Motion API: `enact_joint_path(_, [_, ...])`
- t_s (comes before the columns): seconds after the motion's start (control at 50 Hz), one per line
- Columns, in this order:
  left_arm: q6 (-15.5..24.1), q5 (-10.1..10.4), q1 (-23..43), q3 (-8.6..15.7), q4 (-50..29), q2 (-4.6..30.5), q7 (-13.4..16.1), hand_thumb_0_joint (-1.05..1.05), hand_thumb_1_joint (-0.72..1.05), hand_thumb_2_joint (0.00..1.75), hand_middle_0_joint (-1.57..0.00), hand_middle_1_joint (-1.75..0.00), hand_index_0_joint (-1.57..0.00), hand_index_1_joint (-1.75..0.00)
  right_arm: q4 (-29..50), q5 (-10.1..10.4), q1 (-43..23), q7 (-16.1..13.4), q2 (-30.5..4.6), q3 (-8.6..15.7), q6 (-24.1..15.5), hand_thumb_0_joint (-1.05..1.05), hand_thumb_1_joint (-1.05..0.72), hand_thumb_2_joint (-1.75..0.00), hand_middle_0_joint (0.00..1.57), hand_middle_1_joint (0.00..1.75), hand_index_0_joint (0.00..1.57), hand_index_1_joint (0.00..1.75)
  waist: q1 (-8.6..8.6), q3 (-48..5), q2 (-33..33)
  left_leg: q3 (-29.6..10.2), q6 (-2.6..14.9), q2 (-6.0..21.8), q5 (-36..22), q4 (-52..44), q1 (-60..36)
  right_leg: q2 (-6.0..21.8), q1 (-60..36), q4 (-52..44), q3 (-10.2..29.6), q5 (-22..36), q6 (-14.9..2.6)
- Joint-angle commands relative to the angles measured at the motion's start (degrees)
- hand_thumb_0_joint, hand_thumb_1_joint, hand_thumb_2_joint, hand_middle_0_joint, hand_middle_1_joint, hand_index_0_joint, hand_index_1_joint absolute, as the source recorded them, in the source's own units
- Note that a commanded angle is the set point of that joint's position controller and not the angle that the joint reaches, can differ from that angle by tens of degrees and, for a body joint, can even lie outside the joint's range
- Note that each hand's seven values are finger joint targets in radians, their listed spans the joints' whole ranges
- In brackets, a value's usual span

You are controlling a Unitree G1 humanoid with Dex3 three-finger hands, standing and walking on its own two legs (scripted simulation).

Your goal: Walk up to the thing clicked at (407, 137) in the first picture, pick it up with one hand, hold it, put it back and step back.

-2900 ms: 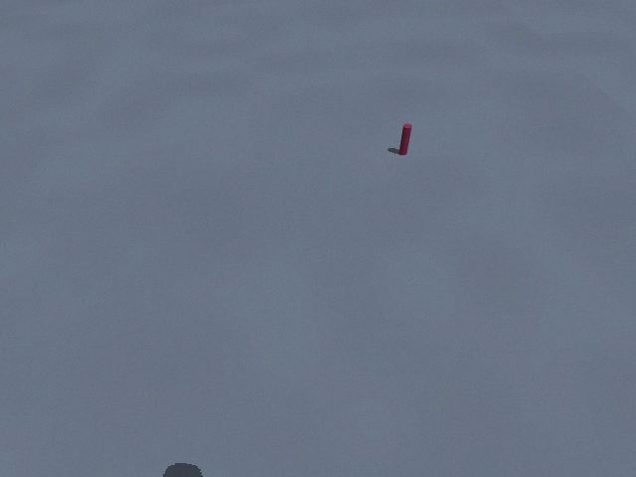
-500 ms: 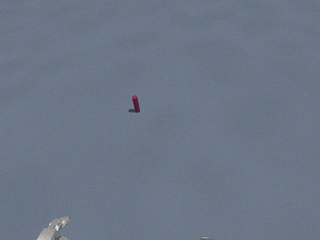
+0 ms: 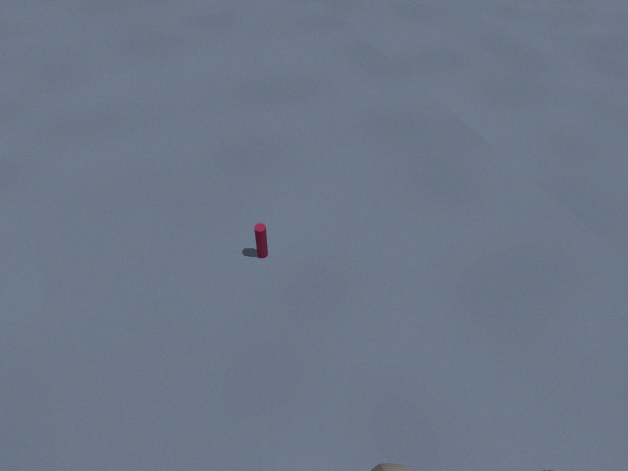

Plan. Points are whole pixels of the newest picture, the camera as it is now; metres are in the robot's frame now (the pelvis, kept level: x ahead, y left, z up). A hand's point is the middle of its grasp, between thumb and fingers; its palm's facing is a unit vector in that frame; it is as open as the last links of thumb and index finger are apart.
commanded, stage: walk up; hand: left
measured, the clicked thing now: (261, 241) +1.00 +0.22 -0.68
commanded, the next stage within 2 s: none
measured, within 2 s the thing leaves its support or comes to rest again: neither
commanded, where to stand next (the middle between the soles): +0.64 +0.01 m, yaw +0 degrees
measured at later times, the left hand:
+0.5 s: hand (171, 375) +0.27 +0.23 -0.11, palm faces -0.02 -0.91 -0.41, open 7.4 cm
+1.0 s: hand (171, 294) +0.43 +0.28 -0.14, palm faces -0.06 -0.93 -0.35, open 7.4 cm
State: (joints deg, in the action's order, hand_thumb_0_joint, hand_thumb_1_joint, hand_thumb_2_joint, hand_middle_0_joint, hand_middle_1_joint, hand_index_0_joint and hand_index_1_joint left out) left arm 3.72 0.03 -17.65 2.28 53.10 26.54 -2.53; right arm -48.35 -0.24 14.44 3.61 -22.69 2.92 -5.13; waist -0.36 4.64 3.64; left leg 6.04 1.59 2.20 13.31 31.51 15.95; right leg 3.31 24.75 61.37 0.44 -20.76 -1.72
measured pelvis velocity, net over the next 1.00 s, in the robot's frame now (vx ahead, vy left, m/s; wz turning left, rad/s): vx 0.38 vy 0.01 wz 0.01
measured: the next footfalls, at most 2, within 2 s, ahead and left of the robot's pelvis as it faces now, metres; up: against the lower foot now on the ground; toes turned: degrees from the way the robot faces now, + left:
right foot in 0.26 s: +0.27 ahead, -0.15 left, +0.00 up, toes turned -5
left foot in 0.70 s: +0.42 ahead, +0.13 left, +0.00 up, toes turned +7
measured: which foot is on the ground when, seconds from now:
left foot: down 0.00-0.28, up 0.30-0.68, down 0.70-1.00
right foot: up 0.00-0.24, down 0.26-0.72, up 0.74-1.00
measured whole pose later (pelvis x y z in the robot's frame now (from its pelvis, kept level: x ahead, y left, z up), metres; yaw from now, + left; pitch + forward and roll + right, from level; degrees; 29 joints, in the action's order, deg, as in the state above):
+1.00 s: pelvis +0.38 +0.01 +0.00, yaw +1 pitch -3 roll +1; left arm 2.8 -0.9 -16.8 2.6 52.4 24.7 -3.8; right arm -48.4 -0.9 18.4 3.3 -23.5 2.7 -4.2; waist 1.2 4.8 2.2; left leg 6.0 1.5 1.9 15.9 29.4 10.7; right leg 5.9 27.5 44.6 -1.0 -16.2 -0.3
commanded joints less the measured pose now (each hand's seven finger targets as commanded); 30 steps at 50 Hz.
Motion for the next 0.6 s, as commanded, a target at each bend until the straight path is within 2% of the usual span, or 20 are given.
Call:
enact_joint_path(0.0, [0.8, -0.1, -0.6, 3.0, -4.3, 9.2, -0.6, 0.0, 0.9, 0.9, -0.2, -0.3, -0.2, -0.3, 3.1, 0.2, 3.6, -1.4, -16.0, 4.5, -1.3, 0.0, -0.9, -0.9, 0.2, 0.3, 0.2, 0.3, 1.24, -2.3, -12.6, -13.2, 11.73, 13.5, -6.0, -16.7, -7.3, 3.7, 7.1, -9.8, 0.2, 2.5, 1.49])
enact_joint_path(0.04, [0.7, -0.6, 2.4, 3.2, -5.3, 8.8, -1.1, 0.0, 0.9, 0.9, -0.2, -0.3, -0.2, -0.3, 3.2, 0.3, 4.3, -1.3, -16.9, 4.7, -1.4, 0.0, -0.9, -0.9, 0.2, 0.3, 0.2, 0.3, 2.13, -1.5, -12.9, -13.7, 12.71, 14.3, -4.1, -17.4, -7.8, 4.0, 7.7, -14.1, -1.0, 4.0, 1.56])
enact_joint_path(0.12, [0.7, -0.5, 5.9, 3.7, -5.6, 7.9, -1.7, 0.0, 0.9, 0.9, -0.2, -0.3, -0.2, -0.3, 3.9, 0.3, 2.7, -1.0, -16.8, 4.6, -1.1, 0.0, -0.9, -0.9, 0.2, 0.3, 0.2, 0.3, 1.49, -0.2, -11.6, -10.3, 10.28, 11.9, 0.4, -17.2, -4.1, 2.8, 1.7, -23.1, -2.6, 12.4, 0.92])
enact_joint_path(0.16, [1.0, -0.5, 6.4, 3.9, -5.1, 7.7, -1.7, 0.0, 0.9, 0.9, -0.2, -0.3, -0.2, -0.3, 4.2, 0.3, 2.5, -1.0, -16.5, 4.6, -0.8, 0.0, -0.9, -0.9, 0.2, 0.3, 0.2, 0.3, 1.15, -1.0, -10.7, -9.2, 9.54, 11.7, -2.1, -14.4, -3.5, 1.3, -2.8, -26.1, -3.7, 13.2, 0.67])
enact_joint_path(0.18, [1.1, -0.6, 6.1, 4.2, -4.9, 7.7, -1.6, 0.0, 0.9, 0.9, -0.2, -0.3, -0.2, -0.3, 4.3, 0.3, 2.2, -1.1, -16.5, 4.5, -0.5, 0.0, -0.9, -0.9, 0.2, 0.3, 0.2, 0.3, 0.53, -1.3, -9.9, -8.8, 9.3, 11.8, -1.7, -12.1, -1.9, 0.5, -6.5, -27.4, -4.4, 12.6, 0.55])
enact_joint_path(0.2, [1.4, -0.6, 3.5, 4.4, -4.0, 7.8, -1.4, 0.0, 0.9, 0.9, -0.2, -0.3, -0.2, -0.3, 4.6, 0.3, 1.6, -1.2, -16.4, 4.4, -0.3, 0.0, -0.9, -0.9, 0.2, 0.3, 0.2, 0.3, -1.26, -2.7, -8.2, -8.3, 8.31, 11.5, -1.4, -8.5, -0.9, -0.4, -11.6, -29.7, -4.9, 13.2, 0.28])
enact_joint_path(0.22, [1.8, -0.7, 0.9, 4.8, -3.3, 9.1, -0.9, 0.0, 0.9, 0.9, -0.2, -0.3, -0.2, -0.3, 4.7, 0.2, 2.2, -1.3, -14.8, 3.7, -0.2, 0.0, -0.9, -0.9, 0.2, 0.3, 0.2, 0.3, -2.58, -4.7, -4.7, -6.0, 6.9, 9.1, -5.6, -1.5, 0.6, -1.6, -18.1, -31.9, -4.8, 11.3, -0.5])
enact_joint_path(0.24, [2.3, -1.0, -4.4, 6.0, -2.0, 11.6, -0.2, 0.0, 0.9, 0.9, -0.2, -0.3, -0.2, -0.3, 4.9, 0.2, 4.6, -1.3, -11.7, 2.5, -0.2, 0.0, -0.9, -0.9, 0.2, 0.3, 0.2, 0.3, -5.16, -8.1, 3.7, -2.5, 4.82, 4.8, -4.9, 12.4, 6.3, 1.3, -27.5, -35.0, 0.8, 4.4, -2.18])
enact_joint_path(0.26, [2.8, -1.0, -8.8, 7.3, -2.6, 17.1, 0.6, 0.0, 0.9, 0.9, -0.2, -0.3, -0.2, -0.3, 6.2, 0.4, 6.5, -1.2, -8.0, 1.3, -0.2, 0.0, -0.9, -0.9, 0.2, 0.3, 0.2, 0.3, -6.04, -11.1, 15.3, 0.1, 1.46, -2.1, 12.8, 29.0, 18.2, 17.4, -35.1, -43.3, 26.3, -4.6, -7.58])
enact_joint_path(0.28, [2.5, -0.2, -8.1, 7.1, -2.6, 18.5, 0.7, 0.0, 0.9, 0.9, -0.2, -0.3, -0.2, -0.3, 4.9, 0.1, 3.7, -1.9, -14.0, 2.8, 0.4, 0.0, -0.9, -0.9, 0.2, 0.3, 0.2, 0.3, -6.56, -9.2, 9.3, -5.2, 1.33, -2.0, 18.4, 34.7, 23.5, 23.0, -32.6, -46.6, 38.0, -7.4, -14.12])
enact_joint_path(0.3, [2.4, 0.4, -5.1, 6.5, -4.0, 16.8, 0.9, 0.0, 0.9, 0.9, -0.2, -0.3, -0.2, -0.3, 3.6, 0.1, 2.7, -2.3, -15.2, 3.2, 0.7, 0.0, -0.9, -0.9, 0.2, 0.3, 0.2, 0.3, -5.34, -5.8, 2.5, -9.8, 1.05, 0.1, 15.6, 37.0, 23.1, 22.2, -27.5, -46.4, 33.6, -4.8, -14.6])
enact_joint_path(0.32, [2.5, 0.6, -2.8, 6.0, -4.7, 15.2, 1.1, 0.0, 0.9, 0.9, -0.2, -0.3, -0.2, -0.3, 2.8, 0.8, 3.0, -2.1, -14.6, 3.1, 0.7, 0.0, -0.9, -0.9, 0.2, 0.3, 0.2, 0.3, -4.4, -4.5, 1.6, -11.1, 1.21, 0.9, 12.1, 36.6, 22.9, 19.1, -26.2, -45.5, 26.3, 1.8, -13.74])
enact_joint_path(0.34, [2.5, 0.5, -0.9, 5.4, -5.2, 13.5, 1.4, 0.0, 0.9, 0.9, -0.2, -0.3, -0.2, -0.3, 1.8, 0.9, 4.7, -2.0, -13.8, 2.9, 0.8, 0.0, -0.9, -0.9, 0.2, 0.3, 0.2, 0.3, -2.64, -4.2, 2.3, -10.8, 1.01, 2.0, 10.0, 33.7, 20.8, 16.1, -23.5, -44.9, 20.1, 5.4, -11.82])
enact_joint_path(0.36, [2.5, 0.5, 0.3, 5.1, -5.4, 12.3, 1.4, 0.0, 0.9, 0.9, -0.2, -0.3, -0.2, -0.3, 0.9, 0.6, 5.7, -1.7, -13.2, 2.8, 1.1, 0.0, -0.9, -0.9, 0.2, 0.3, 0.2, 0.3, -1.38, -3.1, 4.8, -10.3, 0.7, 2.6, 8.8, 30.5, 18.1, 14.3, -19.2, -45.7, 15.4, 7.3, -10.65])
enact_joint_path(0.4, [2.7, 0.1, 2.1, 4.7, -6.5, 11.9, 1.2, 0.0, 0.9, 0.9, -0.2, -0.3, -0.2, -0.3, -0.3, 0.0, 7.7, -0.9, -12.6, 3.2, 1.6, 0.0, -0.9, -0.9, 0.2, 0.3, 0.2, 0.3, -0.13, -2.6, 5.8, -8.1, -0.55, 2.6, 5.6, 25.8, 14.2, 11.6, -14.5, -46.4, 8.8, 8.7, -10.45])
enact_joint_path(0.42, [2.7, -0.1, 2.0, 4.7, -6.9, 11.7, 1.1, 0.0, 0.9, 0.9, -0.2, -0.3, -0.2, -0.3, -0.2, -0.2, 6.5, -0.5, -12.5, 3.4, 1.8, 0.0, -0.9, -0.9, 0.2, 0.3, 0.2, 0.3, -0.41, -1.7, 5.4, -7.2, -1.01, 2.6, 4.7, 23.2, 13.7, 11.3, -12.4, -47.5, 7.4, 5.9, -10.67])
enact_joint_path(0.48, [3.0, -0.6, 0.7, 5.3, -7.6, 12.7, 1.0, 0.0, 0.9, 0.9, -0.2, -0.3, -0.2, -0.3, 1.1, -1.0, 2.3, 0.4, -11.7, 3.5, 1.9, 0.0, -0.9, -0.9, 0.2, 0.3, 0.2, 0.3, -1.75, -1.5, 5.2, -5.9, -1.75, 3.6, 2.7, 14.7, 14.9, 12.3, -13.9, -48.3, 6.8, -0.4, -11.64])
enact_joint_path(0.54, [2.9, -0.5, -0.4, 5.4, -7.7, 13.2, 0.7, 0.0, 0.9, 0.9, -0.2, -0.3, -0.2, -0.3, 2.4, -1.1, -1.7, 0.8, -11.2, 3.7, 1.3, 0.0, -0.9, -0.9, 0.2, 0.3, 0.2, 0.3, -2.7, -0.8, 4.0, -5.0, -1.54, 3.9, -1.0, 7.1, 12.1, 12.5, -13.3, -46.9, 5.8, 0.6, -10.94])
enact_joint_path(0.58, [2.7, -0.5, 0.8, 5.2, -8.1, 13.6, 0.6, 0.0, 0.9, 0.9, -0.2, -0.3, -0.2, -0.3, 2.3, -0.9, -1.8, 1.0, -11.2, 3.9, 0.8, 0.0, -0.9, -0.9, 0.2, 0.3, 0.2, 0.3, -1.82, -1.1, 3.7, -4.1, -1.22, 3.2, -2.9, 4.7, 7.3, 12.4, -10.8, -45.5, 4.8, -1.0, -10.23])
